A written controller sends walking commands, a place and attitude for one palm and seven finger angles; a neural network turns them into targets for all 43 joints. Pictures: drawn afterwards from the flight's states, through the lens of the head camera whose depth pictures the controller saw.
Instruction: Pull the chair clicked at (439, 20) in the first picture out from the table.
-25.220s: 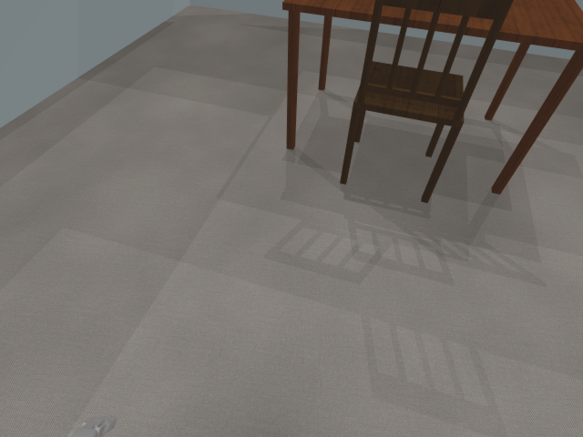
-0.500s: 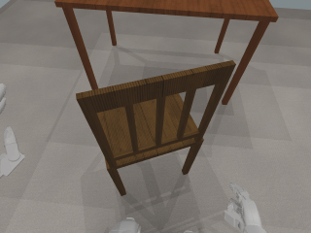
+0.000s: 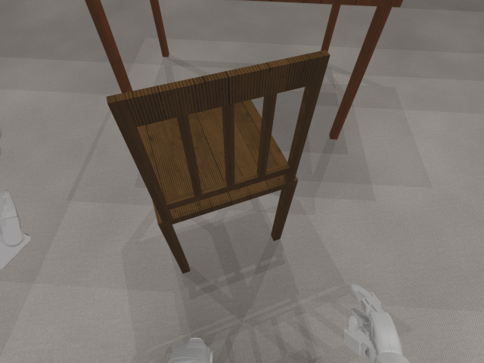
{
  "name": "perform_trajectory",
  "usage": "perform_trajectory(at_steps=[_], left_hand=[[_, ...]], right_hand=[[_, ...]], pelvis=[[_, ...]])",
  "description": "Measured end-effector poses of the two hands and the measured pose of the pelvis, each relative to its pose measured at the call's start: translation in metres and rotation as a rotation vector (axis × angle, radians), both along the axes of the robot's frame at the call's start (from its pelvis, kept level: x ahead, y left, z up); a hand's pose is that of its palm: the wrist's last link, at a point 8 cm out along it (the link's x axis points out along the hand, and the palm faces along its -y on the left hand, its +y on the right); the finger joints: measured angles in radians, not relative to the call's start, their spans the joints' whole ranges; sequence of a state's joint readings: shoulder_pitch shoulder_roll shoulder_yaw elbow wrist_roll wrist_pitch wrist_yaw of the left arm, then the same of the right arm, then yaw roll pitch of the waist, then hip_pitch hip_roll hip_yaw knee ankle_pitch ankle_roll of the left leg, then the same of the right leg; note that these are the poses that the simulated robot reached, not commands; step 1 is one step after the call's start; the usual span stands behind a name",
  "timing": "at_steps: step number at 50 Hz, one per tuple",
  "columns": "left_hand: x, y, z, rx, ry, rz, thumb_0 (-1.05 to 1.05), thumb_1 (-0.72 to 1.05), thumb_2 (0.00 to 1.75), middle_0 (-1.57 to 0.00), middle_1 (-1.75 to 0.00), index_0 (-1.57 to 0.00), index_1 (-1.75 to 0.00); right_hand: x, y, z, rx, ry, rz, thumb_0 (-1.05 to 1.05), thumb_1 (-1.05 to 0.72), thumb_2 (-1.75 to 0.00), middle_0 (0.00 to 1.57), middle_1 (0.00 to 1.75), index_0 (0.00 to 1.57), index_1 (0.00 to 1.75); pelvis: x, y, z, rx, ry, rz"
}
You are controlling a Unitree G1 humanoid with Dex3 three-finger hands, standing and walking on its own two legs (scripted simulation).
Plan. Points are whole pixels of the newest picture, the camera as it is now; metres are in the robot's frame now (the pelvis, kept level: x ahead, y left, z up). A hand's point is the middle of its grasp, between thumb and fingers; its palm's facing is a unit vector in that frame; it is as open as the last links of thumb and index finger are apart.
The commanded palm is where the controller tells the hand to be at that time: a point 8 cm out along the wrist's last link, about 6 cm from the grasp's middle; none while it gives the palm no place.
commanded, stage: stop stepping back and stand still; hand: left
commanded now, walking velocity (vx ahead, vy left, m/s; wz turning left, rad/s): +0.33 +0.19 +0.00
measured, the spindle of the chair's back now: (229, 149) +0.57 +0.07 -0.07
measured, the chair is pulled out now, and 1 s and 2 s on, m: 0.55 0.55 0.55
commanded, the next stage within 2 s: let the arm hang, fingers relaxed in 1.10 s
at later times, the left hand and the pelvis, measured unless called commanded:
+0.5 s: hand out of the picture +0.12 +0.27 +0.17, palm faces +0.53 -0.73 -0.43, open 7.4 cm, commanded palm +0.07 +0.30 +0.18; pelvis -0.06 -0.01 +0.00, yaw +2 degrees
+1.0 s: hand (2, 285) +0.18 +0.26 +0.16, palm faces +0.39 -0.77 -0.50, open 7.4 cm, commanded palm +0.11 +0.30 +0.18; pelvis -0.02 +0.00 +0.01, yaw +2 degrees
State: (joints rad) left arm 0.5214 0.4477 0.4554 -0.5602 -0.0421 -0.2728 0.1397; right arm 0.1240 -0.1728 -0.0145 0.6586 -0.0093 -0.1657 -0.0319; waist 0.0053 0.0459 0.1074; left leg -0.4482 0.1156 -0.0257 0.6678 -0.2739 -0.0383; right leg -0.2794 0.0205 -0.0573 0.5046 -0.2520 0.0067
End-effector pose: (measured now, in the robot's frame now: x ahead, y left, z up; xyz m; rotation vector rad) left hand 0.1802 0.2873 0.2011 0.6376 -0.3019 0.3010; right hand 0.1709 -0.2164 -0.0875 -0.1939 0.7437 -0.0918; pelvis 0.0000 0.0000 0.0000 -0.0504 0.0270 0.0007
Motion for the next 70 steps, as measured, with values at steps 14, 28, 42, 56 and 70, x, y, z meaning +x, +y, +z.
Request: perform_trajectory(at_steps=[14, 28, 42, 56, 70], left_hand=[[-0.080, 0.019, -0.018, -0.070, 0.067, 0.103, 0.01, 0.88, 0.90, -0.22, -0.30, -0.22, -0.30], [-0.097, 0.008, -0.022, -0.150, -0.010, 0.196, 0.01, 0.89, 0.90, -0.21, -0.30, -0.21, -0.30], [-0.056, 0.007, -0.014, -0.085, 0.062, 0.129, 0.01, 0.89, 0.90, -0.21, -0.30, -0.21, -0.30], [-0.049, 0.015, -0.017, -0.091, 0.088, 0.104, 0.01, 0.89, 0.90, -0.22, -0.30, -0.22, -0.30], [-0.101, -0.023, -0.279, -0.526, 1.102, 0.275, 0.00, 0.91, 0.90, -0.20, -0.30, -0.20, -0.30]], right_hand=[[-0.096, -0.046, 0.026, -0.131, 0.023, -0.128, 0.02, -0.90, -0.90, 0.20, 0.30, 0.20, 0.30], [-0.088, -0.010, 0.005, 0.009, -0.011, -0.018, 0.02, -0.90, -0.90, 0.20, 0.30, 0.20, 0.30], [-0.056, -0.038, 0.022, -0.071, 0.008, -0.056, 0.01, -0.90, -0.90, 0.20, 0.30, 0.20, 0.30], [-0.028, -0.015, 0.030, -0.049, -0.031, -0.049, 0.01, -0.90, -0.90, 0.20, 0.30, 0.20, 0.30], [-0.080, -0.002, -0.030, 0.025, 0.239, 0.032, 0.01, -0.90, -0.90, 0.20, 0.30, 0.20, 0.30]], pelvis=[[-0.050, 0.004, 0.007, 0.051, -0.036, 0.018], [-0.057, -0.011, 0.003, 0.038, -0.071, 0.039], [-0.032, -0.008, 0.011, 0.036, -0.037, 0.031], [-0.023, 0.001, 0.012, 0.035, -0.047, 0.030], [-0.037, 0.004, 0.001, 0.067, -0.027, 0.050]])
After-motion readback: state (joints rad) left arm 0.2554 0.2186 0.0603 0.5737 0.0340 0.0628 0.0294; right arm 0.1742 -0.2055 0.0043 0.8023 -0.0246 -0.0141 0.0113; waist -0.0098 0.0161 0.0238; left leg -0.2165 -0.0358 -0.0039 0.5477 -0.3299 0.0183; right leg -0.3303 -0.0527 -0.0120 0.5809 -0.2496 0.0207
